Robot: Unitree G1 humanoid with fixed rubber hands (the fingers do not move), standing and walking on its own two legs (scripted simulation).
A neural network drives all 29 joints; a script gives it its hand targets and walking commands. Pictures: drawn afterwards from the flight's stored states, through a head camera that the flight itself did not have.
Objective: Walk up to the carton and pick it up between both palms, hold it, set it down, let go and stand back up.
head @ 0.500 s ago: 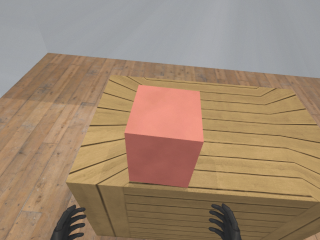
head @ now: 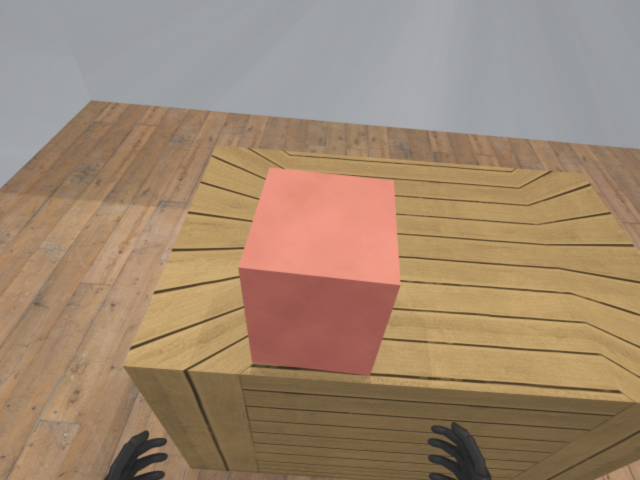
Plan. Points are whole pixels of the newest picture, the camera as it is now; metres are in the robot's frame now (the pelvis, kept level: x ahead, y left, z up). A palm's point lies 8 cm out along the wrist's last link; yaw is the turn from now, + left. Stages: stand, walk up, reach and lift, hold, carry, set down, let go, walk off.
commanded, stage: let go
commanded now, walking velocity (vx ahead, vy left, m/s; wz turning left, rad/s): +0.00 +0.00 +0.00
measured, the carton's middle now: (320, 273) +0.45 +0.00 -0.03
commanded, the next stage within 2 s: stand in 0.46 s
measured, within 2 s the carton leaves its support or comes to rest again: neither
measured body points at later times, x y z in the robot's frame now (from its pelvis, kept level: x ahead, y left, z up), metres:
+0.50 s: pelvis +0.00 +0.00 +0.00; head +0.00 +0.01 +0.45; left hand +0.16 +0.24 -0.09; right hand +0.17 -0.20 -0.09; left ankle +0.03 +0.14 -0.74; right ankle -0.05 -0.09 -0.74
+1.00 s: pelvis +0.00 +0.01 +0.00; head +0.00 +0.02 +0.45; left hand +0.10 +0.29 -0.12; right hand +0.13 -0.24 -0.11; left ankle +0.03 +0.14 -0.74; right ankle -0.05 -0.09 -0.74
